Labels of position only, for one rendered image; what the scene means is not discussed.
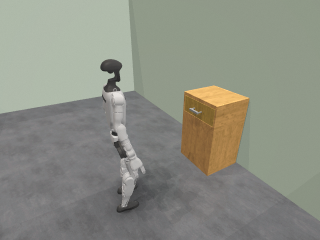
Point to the right robot upper arm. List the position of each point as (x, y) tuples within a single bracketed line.
[(117, 102)]

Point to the drawer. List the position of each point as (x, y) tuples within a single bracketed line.
[(207, 113)]

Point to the robot right thigh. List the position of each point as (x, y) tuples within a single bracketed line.
[(122, 154)]

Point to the cabinet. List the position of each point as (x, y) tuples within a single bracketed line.
[(213, 148)]

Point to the right robot hand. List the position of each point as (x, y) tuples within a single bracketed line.
[(135, 164)]

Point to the handle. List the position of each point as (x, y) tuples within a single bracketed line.
[(194, 111)]

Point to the right robot forearm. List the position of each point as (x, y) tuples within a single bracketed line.
[(123, 139)]

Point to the right robot foot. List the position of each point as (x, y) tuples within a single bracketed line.
[(130, 205)]

